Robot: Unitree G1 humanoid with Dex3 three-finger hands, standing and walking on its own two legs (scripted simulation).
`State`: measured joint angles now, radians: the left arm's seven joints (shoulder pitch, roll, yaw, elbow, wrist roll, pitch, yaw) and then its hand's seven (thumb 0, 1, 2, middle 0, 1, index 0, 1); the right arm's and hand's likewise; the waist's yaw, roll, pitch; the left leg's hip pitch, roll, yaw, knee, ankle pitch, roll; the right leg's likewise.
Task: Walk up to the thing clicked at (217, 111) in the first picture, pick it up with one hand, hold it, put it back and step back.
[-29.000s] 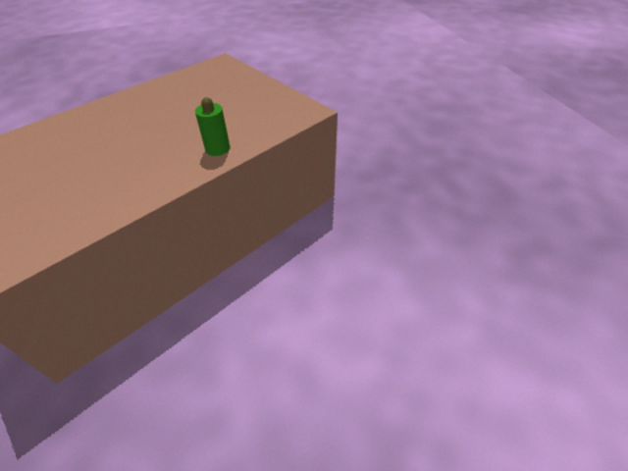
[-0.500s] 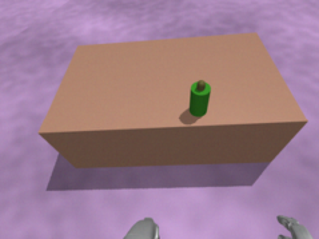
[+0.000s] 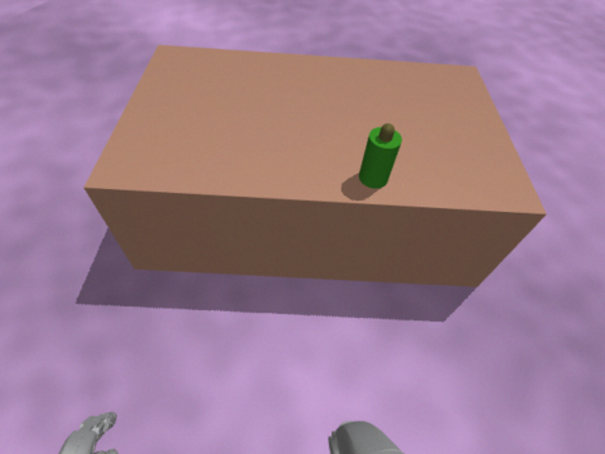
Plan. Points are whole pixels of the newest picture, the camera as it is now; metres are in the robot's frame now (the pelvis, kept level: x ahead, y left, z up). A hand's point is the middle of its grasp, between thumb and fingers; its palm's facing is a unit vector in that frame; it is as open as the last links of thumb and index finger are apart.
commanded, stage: step back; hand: right
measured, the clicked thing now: (380, 153) +0.86 -0.21 -0.22
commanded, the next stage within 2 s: stand in 1.74 s
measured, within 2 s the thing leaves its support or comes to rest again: neither
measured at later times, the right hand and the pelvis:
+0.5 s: hand out of the picture -0.09 -0.27 -0.17, palm faces -0.04 +0.92 -0.39, open 7.4 cm; pelvis -0.17 +0.00 -0.01, yaw -1 degrees
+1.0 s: hand out of the picture -0.17 -0.27 -0.14, palm faces +0.01 +0.92 -0.40, open 7.4 cm; pelvis -0.26 +0.00 +0.00, yaw -2 degrees
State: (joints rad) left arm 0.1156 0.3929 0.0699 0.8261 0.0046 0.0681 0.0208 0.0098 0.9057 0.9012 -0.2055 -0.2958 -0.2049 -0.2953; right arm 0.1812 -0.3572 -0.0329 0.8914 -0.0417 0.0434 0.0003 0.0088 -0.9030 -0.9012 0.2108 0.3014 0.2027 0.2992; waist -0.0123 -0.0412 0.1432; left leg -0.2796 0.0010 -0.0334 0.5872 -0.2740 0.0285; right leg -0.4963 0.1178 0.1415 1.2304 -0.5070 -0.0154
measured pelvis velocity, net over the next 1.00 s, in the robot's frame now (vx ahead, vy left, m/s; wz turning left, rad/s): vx -0.26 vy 0.00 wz -0.04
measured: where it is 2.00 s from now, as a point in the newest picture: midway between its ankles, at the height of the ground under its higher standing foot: outside the picture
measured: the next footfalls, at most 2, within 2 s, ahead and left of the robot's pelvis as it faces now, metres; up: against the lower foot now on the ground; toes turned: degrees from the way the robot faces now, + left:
right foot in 0.22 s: -0.08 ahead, -0.13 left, +0.00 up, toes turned -3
left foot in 0.56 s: -0.19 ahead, +0.11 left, +0.00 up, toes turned -2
